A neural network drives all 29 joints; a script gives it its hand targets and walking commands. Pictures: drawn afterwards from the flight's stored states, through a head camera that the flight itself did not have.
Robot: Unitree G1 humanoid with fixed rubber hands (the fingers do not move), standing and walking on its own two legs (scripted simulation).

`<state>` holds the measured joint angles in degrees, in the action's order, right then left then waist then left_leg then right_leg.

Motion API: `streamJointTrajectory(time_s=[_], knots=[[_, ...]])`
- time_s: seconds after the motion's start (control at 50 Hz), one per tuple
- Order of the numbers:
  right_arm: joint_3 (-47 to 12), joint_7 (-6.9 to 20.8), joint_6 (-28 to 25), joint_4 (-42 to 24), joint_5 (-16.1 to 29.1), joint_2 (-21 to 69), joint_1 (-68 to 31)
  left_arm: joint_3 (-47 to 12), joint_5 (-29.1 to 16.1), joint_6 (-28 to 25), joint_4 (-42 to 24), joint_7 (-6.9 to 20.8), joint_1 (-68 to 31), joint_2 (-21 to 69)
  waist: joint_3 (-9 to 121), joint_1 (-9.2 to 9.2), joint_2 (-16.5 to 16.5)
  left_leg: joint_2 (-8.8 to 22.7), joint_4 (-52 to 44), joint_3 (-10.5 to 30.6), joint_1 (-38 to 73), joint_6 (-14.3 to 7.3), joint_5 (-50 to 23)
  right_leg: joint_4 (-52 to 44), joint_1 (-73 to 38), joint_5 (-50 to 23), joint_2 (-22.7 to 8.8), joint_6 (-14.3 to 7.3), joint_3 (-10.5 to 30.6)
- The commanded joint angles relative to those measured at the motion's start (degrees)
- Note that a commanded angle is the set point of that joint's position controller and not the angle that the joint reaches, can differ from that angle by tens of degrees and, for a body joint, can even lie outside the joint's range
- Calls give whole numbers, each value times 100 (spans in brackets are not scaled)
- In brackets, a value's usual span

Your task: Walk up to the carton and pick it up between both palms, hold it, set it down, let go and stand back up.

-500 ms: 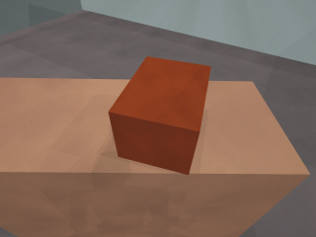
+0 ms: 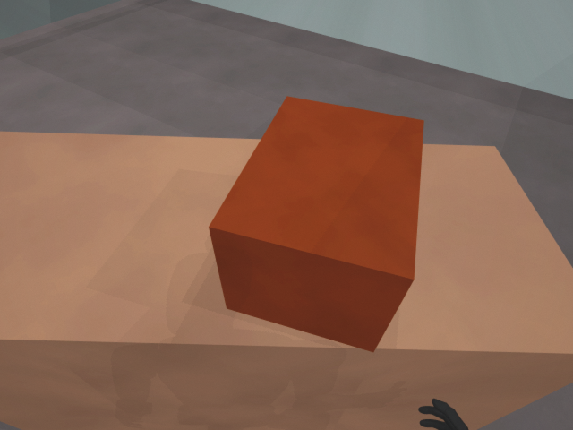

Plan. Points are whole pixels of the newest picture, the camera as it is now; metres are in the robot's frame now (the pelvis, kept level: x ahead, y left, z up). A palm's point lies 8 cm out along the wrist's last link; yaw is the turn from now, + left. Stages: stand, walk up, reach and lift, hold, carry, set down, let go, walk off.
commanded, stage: walk up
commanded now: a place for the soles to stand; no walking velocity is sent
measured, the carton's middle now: (326, 213) +0.43 -0.04 +0.07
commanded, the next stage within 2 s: reach and lift in 1.54 s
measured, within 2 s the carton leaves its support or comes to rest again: neither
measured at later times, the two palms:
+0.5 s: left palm out of the picture +0.04 +0.26 -0.08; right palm out of the picture +0.07 -0.29 -0.09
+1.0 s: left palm out of the picture +0.11 +0.24 -0.09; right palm out of the picture +0.10 -0.29 -0.07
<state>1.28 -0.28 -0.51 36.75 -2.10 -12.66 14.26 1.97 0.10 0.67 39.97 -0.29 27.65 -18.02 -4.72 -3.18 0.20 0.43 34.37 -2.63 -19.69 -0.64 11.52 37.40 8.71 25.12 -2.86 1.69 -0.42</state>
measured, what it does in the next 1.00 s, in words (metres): steps on the spot: right foot, then left foot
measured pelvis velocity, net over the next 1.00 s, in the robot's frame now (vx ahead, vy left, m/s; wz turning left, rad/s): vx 0.00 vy -0.02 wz -0.05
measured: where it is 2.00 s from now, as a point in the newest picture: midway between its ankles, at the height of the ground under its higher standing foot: outside the picture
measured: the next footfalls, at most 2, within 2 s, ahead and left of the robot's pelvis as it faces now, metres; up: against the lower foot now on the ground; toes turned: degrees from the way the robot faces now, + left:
right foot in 0.38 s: +0.00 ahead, -0.14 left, +0.00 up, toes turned -7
left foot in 0.60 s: +0.05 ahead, +0.11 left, +0.00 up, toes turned -2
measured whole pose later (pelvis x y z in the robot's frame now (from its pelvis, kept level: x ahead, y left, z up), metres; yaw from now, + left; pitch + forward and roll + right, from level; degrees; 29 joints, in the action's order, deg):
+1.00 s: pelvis +0.00 -0.02 +0.01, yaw -3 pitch -1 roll +0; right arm 0.9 0.2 -0.7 34.8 -0.6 -16.3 17.3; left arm 0.6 1.2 0.0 35.3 0.8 18.2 -16.9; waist -2.0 -0.3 0.8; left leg 1.4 33.9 -0.1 -15.5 0.6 17.9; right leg 32.7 11.7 20.4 -1.2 0.6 -1.6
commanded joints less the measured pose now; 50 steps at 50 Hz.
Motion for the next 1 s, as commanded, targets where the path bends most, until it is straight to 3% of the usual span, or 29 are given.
streamJointTrajectory(time_s=[0.0, 0.04, 0.08, 0.1, 0.16, 0.2, 0.22, 0.28, 0.32, 0.34, 0.36, 0.38, 0.4, 0.42, 0.44, 0.48, 0.54, 0.58, 0.6, 0.62, 0.66, 0.7, 0.72, 0.78, 0.8, 0.88, 0.98], knots=[[380, -166, 41, -352, 171, -1468, 173, 72, 121, 277, -489, -111, 549, -360, 51, 220, -720, 2200, -1772, 2839, 219, -1320, 728, 1516, 1212, 1203, 50, 48, 322], [263, -162, 26, -333, 178, -1152, 233, 148, 168, 238, -502, -138, 188, -522, 19, 367, -854, 1747, -1748, 2268, 284, -1028, -234, 1389, 1249, 1043, 1, 58, 530], [210, -177, 17, -296, 97, -1067, 206, 179, 126, 187, -454, -127, 191, -472, 187, 348, -867, 1526, -1586, 1712, 388, -783, -734, 1300, 1097, 819, 19, 48, 557], [199, -177, 28, -298, 95, -1067, 66, 170, 111, 167, -461, -116, 218, -398, 294, 294, -975, 1473, -1504, 1522, 446, -826, -713, 1275, 1081, 773, 29, 50, 489], [245, -156, 81, -335, 81, -1087, -84, 192, 125, 156, -437, -84, 171, -303, 528, 298, -1272, 1292, -1438, 1248, 532, -840, -84, 1049, 1004, 523, 139, 69, 233], [285, -141, 139, -354, 73, -1132, -93, 248, 111, 143, -469, -58, 34, -347, 451, 335, -1243, 1231, -1566, 1180, 193, -806, 965, 875, 882, 298, 208, 57, 159], [302, -131, 173, -363, 66, -1159, -146, 267, 92, 127, -481, -30, -2, -321, 415, 337, -1238, 1173, -1650, 1122, -5, -761, 1447, 745, 782, 138, 269, 39, 85], [346, -89, 294, -371, 82, -1294, -331, 313, 90, 57, -452, 41, 250, -323, 374, 121, -1241, 1137, -1610, 898, -602, -527, 2570, -179, 97, -536, 326, -78, -215], [324, -41, 327, -334, 129, -1264, -210, 331, 116, 4, -457, 48, 236, -365, 196, 97, -943, 1099, -1425, 800, -685, -330, 2629, -793, 52, -603, 334, -176, -211], [293, -8, 314, -347, 168, -1237, -79, 328, 150, -18, -508, 40, 138, -409, -19, 106, -781, 1097, -1271, 795, -822, -197, 2628, -1162, 204, -321, 163, -298, 153], [243, 32, 294, -373, 204, -1041, 172, 367, 192, -38, -505, 32, 104, -585, -66, 133, -145, 903, -718, 593, -932, -15, 2554, -1658, 458, 738, -364, -561, 1104], [184, 61, 262, -358, 262, -767, 409, 385, 136, -42, -512, 10, -163, -780, -190, 255, 659, 324, 304, 30, -708, 208, 1898, -2335, 1045, 2004, -955, -825, 2170], [248, 45, 264, -318, 175, -837, 388, 428, 42, -29, -537, -26, -684, -1051, -509, 391, 985, 103, 945, 175, 7, 133, 1556, -2631, 2214, 2483, -1196, -1124, 2390], [269, 67, 245, -279, 113, -901, 507, 371, 49, -40, -608, -34, -1111, -903, -633, 581, 1083, 158, 1070, 314, 469, 50, 1211, -2643, 2682, 2259, -1064, -1074, 2050], [257, 88, 184, -289, 139, -968, 491, 262, 39, -59, -651, -10, -1255, -671, -696, 616, 941, 179, 617, 268, 490, 21, 955, -2470, 2486, 1499, -769, -915, 1518], [186, 60, 39, -280, 152, -975, 363, 179, 56, -119, -602, 27, -950, -586, -479, 453, 900, 136, -113, 115, 235, 35, 254, -2028, 1479, -526, -525, -689, 965], [100, -30, -98, -367, 35, -850, 231, 187, 34, -146, -495, 85, -571, -655, 389, 305, 876, 136, -1025, 188, 582, 37, -127, -1326, 357, -1897, -566, -647, 791], [130, -81, -153, -340, -30, -1041, 266, 115, 17, -184, -536, 105, -243, -522, 1035, 198, 716, 498, -893, 651, 1317, -149, -934, -866, 249, -2653, -376, -471, 537], [163, -79, -165, -289, -26, -1147, 435, 75, 35, -204, -594, 107, -119, -456, 1368, 167, 714, 661, -577, 849, 1635, -265, -1463, -730, 278, -2502, -214, -399, 330], [189, -62, -137, -220, 44, -1233, 476, 44, 43, -204, -615, 86, -160, -371, 1452, 163, 507, 649, -382, 778, 1584, -326, -1544, -826, 203, -2320, -165, -409, 286], [112, -24, -91, -241, 106, -1025, 452, 75, 77, -191, -665, 47, -388, -523, 1413, 224, 150, 464, -327, 503, 1136, -263, -1300, -865, -111, -2251, -292, -491, 385], [61, -12, -51, -361, 87, -891, 389, 120, 63, -148, -746, 59, -546, -639, 994, 235, 60, 344, -301, 369, 760, -162, -748, -932, 84, -2007, -398, -558, 499], [64, -7, -42, -366, 94, -865, 391, 131, 66, -124, -787, 62, -635, -667, 736, 251, 98, 329, -294, 379, 642, -143, -652, -940, 252, -1887, -410, -578, 514], [98, 28, -42, -446, 120, -943, 378, 104, 63, -95, -862, 66, -742, -617, -172, 261, -190, 372, -388, 531, 328, -208, -754, -977, 822, -1690, -299, -535, 458], [133, 33, -35, -421, 162, -979, 474, 112, 77, -82, -822, 71, -670, -620, -550, 266, -451, 378, -515, 539, 178, -201, -662, -1013, 999, -1603, -259, -494, 418], [191, 28, -70, -464, 168, -1172, 582, 97, 111, -125, -811, 79, -674, -610, -139, 300, -477, 578, -750, 883, 285, -324, -722, -869, 634, -1564, -122, -386, 286], [207, 9, -114, -538, 123, -1162, 456, 73, 138, -180, -845, 88, -907, -499, 1197, 326, -174, 594, -443, 848, 1021, -361, -1291, -669, 36, -1882, -116, -362, 138]])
